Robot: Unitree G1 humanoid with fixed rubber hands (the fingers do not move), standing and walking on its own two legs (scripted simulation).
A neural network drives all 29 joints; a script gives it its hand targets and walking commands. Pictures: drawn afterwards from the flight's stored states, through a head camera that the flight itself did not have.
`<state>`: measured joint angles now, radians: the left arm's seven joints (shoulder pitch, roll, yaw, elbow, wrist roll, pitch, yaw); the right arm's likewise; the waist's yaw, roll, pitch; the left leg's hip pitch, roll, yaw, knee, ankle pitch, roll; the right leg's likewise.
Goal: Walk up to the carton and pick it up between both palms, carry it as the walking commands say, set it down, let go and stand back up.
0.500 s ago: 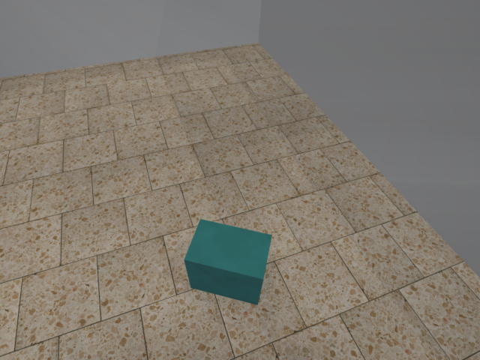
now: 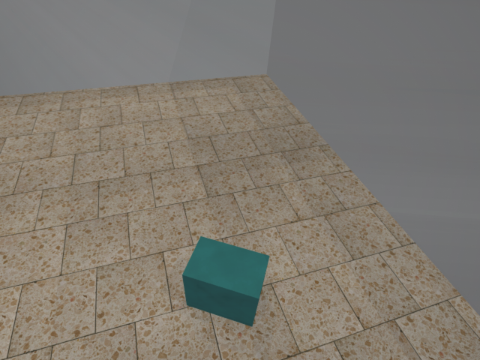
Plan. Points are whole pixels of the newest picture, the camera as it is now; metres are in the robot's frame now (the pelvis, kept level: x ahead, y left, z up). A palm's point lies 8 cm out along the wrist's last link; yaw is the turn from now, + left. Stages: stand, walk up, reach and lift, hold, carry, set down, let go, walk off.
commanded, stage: walk up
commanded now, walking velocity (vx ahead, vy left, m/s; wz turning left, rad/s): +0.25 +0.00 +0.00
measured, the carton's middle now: (226, 281) +0.62 -0.01 -0.65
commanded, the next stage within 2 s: none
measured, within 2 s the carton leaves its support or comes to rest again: neither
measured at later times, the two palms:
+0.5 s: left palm out of the picture +0.15 +0.22 -0.12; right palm out of the picture +0.16 -0.29 -0.16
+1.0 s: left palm out of the picture +0.13 +0.32 -0.16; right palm out of the picture +0.13 -0.18 -0.10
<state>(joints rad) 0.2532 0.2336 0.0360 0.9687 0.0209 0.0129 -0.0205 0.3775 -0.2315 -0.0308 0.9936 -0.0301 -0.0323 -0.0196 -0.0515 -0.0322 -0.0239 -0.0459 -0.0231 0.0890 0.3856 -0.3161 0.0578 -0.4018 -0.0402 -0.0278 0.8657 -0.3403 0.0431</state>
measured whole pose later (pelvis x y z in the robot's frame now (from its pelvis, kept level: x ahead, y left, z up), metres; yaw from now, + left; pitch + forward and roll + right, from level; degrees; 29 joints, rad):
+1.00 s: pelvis +0.06 +0.07 +0.00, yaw -1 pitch +0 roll -2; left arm 0.18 0.28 0.07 0.99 0.02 0.10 0.01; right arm 0.21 -0.16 -0.03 0.90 -0.01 0.00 -0.02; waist 0.00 -0.08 0.03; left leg -0.31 -0.01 0.07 0.47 -0.16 0.07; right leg -0.35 -0.01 0.05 0.98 -0.35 0.03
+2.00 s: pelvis +0.05 +0.01 -0.01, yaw -3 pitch -3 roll +2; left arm 0.19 0.19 0.04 1.02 0.03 0.01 0.04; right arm 0.29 -0.17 -0.05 1.06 -0.01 0.03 -0.05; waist -0.04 0.01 0.10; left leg -0.27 0.04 0.11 0.56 -0.22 -0.01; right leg -0.28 -0.04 -0.01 0.63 -0.28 0.00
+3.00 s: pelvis +0.10 +0.15 +0.00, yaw -14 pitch -2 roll +0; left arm 0.27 0.27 0.08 0.98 0.05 0.03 0.00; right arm 0.31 -0.21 -0.02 0.95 -0.02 -0.01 0.00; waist 0.02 -0.05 0.02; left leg -0.15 0.02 0.14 0.47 -0.29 0.02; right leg -0.48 -0.07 0.07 1.06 -0.35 0.00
